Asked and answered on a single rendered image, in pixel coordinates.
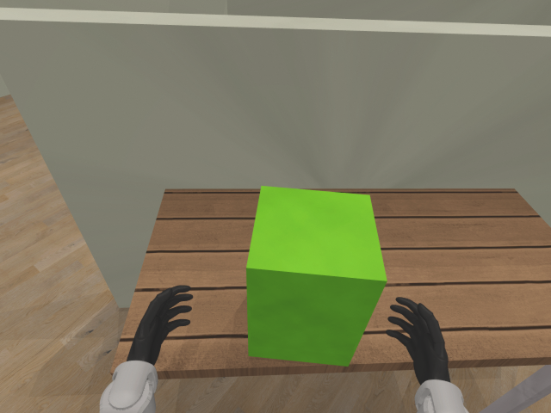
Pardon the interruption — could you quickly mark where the table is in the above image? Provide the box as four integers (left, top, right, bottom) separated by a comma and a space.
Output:
110, 188, 551, 413

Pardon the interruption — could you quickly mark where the robot right hand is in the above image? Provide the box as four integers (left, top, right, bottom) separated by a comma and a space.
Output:
386, 297, 450, 385

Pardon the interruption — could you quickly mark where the carton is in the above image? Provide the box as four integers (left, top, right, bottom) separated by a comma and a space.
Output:
246, 186, 387, 367

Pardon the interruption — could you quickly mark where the robot right forearm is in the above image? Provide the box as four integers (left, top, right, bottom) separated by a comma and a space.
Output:
414, 379, 469, 413

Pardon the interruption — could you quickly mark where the robot left forearm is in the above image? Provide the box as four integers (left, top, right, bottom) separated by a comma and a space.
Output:
100, 361, 158, 413

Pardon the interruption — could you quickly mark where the robot left hand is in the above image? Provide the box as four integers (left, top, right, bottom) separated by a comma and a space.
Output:
127, 285, 193, 366

